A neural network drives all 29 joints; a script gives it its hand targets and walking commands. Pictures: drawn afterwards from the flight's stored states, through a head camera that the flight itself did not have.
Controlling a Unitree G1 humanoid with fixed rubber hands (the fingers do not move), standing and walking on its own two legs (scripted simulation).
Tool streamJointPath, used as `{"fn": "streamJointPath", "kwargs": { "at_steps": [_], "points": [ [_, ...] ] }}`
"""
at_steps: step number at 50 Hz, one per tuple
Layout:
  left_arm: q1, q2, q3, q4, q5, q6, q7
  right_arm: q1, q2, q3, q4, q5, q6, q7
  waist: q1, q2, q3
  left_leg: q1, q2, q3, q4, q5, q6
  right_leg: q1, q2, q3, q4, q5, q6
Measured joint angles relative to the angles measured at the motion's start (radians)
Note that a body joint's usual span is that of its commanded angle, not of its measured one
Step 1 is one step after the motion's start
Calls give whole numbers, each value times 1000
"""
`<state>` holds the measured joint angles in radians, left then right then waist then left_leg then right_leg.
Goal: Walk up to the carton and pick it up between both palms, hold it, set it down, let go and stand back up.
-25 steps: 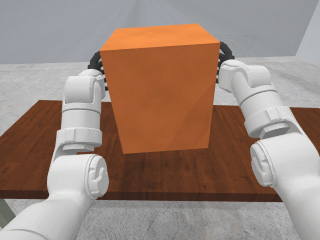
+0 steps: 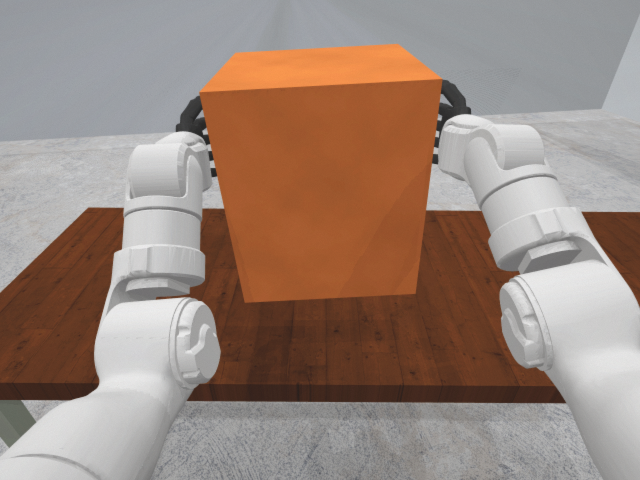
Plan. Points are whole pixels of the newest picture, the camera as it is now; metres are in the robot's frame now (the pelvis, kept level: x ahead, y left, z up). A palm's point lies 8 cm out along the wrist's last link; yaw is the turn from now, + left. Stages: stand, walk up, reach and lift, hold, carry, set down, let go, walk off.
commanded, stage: hold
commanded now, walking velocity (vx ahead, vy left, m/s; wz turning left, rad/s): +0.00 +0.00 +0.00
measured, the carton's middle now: (323, 170) +0.39 +0.01 +0.28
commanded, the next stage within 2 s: none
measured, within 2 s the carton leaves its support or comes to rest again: neither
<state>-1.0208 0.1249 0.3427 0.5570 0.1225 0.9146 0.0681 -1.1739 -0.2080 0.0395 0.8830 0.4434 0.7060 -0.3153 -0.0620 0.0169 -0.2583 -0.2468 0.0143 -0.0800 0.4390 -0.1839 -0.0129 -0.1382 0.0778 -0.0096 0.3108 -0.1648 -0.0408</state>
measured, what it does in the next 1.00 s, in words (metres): stands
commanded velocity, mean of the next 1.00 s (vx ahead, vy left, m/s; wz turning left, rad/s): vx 0.00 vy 0.00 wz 0.00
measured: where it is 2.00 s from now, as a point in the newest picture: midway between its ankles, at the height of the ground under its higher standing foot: outside the picture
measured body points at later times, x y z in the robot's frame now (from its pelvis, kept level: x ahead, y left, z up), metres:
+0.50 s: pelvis +0.00 +0.00 +0.00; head -0.10 +0.03 +0.44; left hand +0.38 +0.17 +0.29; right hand +0.38 -0.14 +0.32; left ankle +0.03 +0.12 -0.74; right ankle +0.00 -0.10 -0.74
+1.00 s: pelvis +0.00 +0.00 +0.00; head -0.10 +0.02 +0.44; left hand +0.39 +0.16 +0.30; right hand +0.38 -0.14 +0.32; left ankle +0.03 +0.12 -0.74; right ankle +0.00 -0.10 -0.74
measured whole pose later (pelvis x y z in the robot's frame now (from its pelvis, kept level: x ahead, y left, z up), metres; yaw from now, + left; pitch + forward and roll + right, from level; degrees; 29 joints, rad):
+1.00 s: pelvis +0.00 +0.00 +0.00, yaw +0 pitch +0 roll -2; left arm -1.02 0.14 0.32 0.58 0.11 0.89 0.08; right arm -1.18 -0.21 0.05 0.90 0.45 0.70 -0.31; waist -0.07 0.01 -0.26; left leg -0.26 0.01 -0.10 0.44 -0.18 -0.01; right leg -0.15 0.08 -0.01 0.30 -0.16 -0.04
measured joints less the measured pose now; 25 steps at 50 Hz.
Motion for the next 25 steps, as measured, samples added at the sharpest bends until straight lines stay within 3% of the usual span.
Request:
{"fn": "streamJointPath", "kwargs": {
  "at_steps": [25],
  "points": [
    [28,10,-42,-31,-14,0,6,22,1,1,-16,19,-10,-4,-18,-17,4,-17,-1,-14,20,-5,0,-6,4,-4,2,1,1]
  ]
}}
